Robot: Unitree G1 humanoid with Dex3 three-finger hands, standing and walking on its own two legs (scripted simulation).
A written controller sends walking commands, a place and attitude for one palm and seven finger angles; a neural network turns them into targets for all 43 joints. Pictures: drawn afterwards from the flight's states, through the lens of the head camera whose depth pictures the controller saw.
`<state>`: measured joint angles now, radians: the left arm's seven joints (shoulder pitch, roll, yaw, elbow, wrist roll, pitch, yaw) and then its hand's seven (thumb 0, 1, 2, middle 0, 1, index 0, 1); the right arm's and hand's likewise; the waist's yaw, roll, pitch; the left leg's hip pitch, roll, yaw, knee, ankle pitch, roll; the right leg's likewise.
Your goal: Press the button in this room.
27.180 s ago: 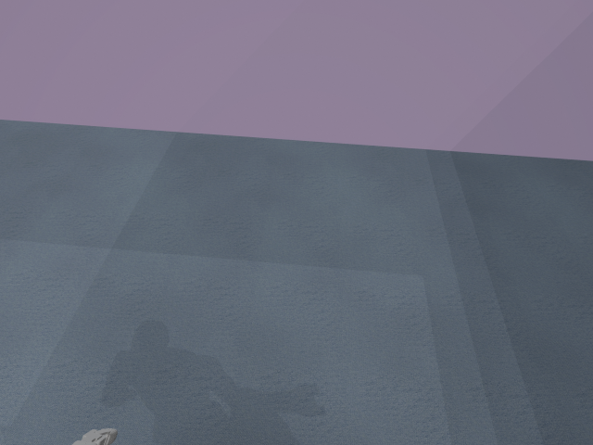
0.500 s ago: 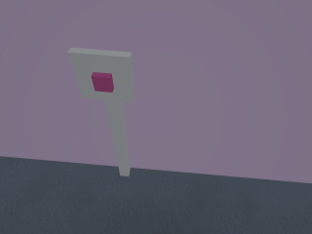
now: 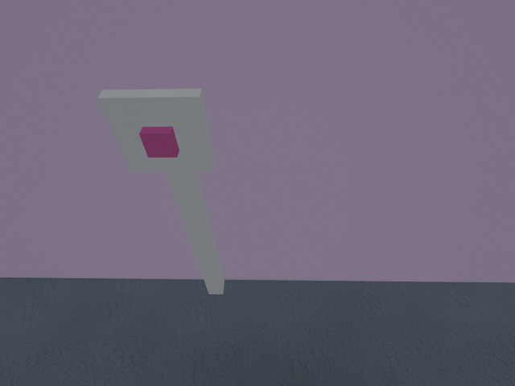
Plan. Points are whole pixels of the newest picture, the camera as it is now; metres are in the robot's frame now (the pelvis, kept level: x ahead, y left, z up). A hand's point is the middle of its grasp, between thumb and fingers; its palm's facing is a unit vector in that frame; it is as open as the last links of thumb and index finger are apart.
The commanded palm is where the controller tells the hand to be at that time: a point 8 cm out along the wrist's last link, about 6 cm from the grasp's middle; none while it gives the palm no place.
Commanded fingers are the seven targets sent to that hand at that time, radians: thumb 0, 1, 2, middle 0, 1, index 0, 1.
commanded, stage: look again from close up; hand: left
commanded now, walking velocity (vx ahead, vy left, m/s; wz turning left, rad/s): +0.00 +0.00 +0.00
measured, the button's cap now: (160, 141) +0.55 +0.23 +0.07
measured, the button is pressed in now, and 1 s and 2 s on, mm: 0 0 0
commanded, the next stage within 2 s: shuffle to correct the standing spot in 0.26 s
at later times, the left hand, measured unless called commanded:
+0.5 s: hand out of the picture +0.00 +0.13 -0.17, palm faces +0.03 -0.98 -0.20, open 7.3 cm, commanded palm none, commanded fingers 0.00 0.90 0.90 -0.20 -0.30 -0.20 -0.30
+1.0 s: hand out of the picture +0.06 +0.18 -0.19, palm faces +0.07 -0.98 -0.20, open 7.4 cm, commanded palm none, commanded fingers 0.00 0.90 0.90 -0.20 -0.30 -0.20 -0.30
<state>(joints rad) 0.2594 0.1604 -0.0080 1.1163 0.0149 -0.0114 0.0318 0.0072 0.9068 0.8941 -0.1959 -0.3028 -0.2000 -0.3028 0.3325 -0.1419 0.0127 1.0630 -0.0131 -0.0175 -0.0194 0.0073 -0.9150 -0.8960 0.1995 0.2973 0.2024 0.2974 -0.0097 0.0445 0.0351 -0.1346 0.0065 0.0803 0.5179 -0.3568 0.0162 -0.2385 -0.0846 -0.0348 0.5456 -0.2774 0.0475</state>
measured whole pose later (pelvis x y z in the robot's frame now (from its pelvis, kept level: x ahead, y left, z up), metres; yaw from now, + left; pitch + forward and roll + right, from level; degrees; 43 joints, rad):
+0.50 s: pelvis +0.00 -0.04 +0.00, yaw +0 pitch -1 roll +0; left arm 0.28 0.13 0.00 1.12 0.02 -0.01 0.02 0.01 0.91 0.89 -0.20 -0.30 -0.20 -0.30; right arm 0.31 -0.17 0.00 1.11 -0.02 0.00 -0.02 0.00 -0.91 -0.90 0.20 0.30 0.20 0.30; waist 0.01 0.03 0.04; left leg -0.13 0.06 0.06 0.49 -0.34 -0.03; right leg -0.24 -0.03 -0.06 0.54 -0.29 -0.01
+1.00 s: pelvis +0.06 +0.00 -0.01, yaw +1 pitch +0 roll +0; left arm 0.27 0.16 0.04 1.10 0.02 0.02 0.04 0.01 0.91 0.89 -0.20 -0.30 -0.20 -0.30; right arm 0.30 -0.12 0.00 1.08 -0.03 -0.04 -0.04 0.01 -0.93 -0.90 0.20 0.30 0.20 0.30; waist 0.01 -0.02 0.06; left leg -0.15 0.01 0.11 0.58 -0.42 0.03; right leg -0.30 -0.07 -0.03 0.87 -0.53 -0.01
